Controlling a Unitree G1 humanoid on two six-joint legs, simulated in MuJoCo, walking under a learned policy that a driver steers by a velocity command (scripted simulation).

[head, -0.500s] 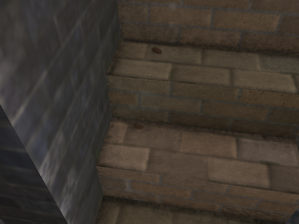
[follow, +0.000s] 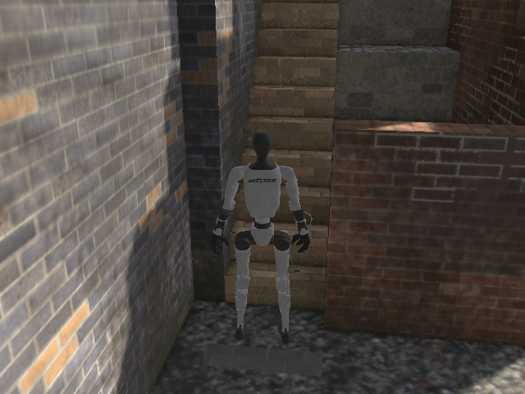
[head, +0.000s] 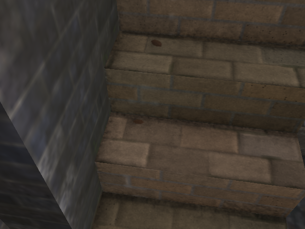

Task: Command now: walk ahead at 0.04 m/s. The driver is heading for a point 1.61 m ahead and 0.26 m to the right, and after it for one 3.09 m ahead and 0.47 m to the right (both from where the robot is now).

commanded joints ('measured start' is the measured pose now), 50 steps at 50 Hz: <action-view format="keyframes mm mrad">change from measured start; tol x4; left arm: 1 11 139 34 -50 1 29 8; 23 102 90 45 -106 -10 30 22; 26 55 37 14 -100 9 1 14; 50 -47 95 -7 -56 -12 -55 10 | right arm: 1 16 -130 -30 -34 -6 -24 7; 22 49 -118 -26 -27 1 -33 5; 24 22 -39 2 -46 23 -25 -8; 50 -90 -68 2 -86 27 -23 -13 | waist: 1 2 15 -39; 23 -20 3 -52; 26 19 84 -29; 31 -5 16 -13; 50 0 13 -59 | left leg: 1 -54 29 -15 -11 95 14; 22 -81 29 -41 12 62 25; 25 -64 103 -112 -89 20 15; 26 -72 59 -73 -85 19 9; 31 10 59 -54 -68 85 9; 50 63 85 -32 -81 244 -2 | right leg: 1 -33 -29 25 -12 156 -76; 23 -82 -22 24 -2 109 -80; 25 -17 -28 15 -31 86 -73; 43 60 -82 34 -89 313 -71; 50 88 -90 37 -90 345 -74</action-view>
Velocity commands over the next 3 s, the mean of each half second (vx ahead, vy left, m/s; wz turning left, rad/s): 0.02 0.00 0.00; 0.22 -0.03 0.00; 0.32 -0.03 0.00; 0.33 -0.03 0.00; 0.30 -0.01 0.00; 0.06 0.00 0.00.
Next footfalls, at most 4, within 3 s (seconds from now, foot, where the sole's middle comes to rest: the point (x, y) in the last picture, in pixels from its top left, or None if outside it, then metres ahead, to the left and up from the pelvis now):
none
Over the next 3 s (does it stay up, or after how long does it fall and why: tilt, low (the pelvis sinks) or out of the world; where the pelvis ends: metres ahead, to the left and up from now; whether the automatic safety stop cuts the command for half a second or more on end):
stays up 0.00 0.00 0.00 its command is cut before an obstacle after 0.5 s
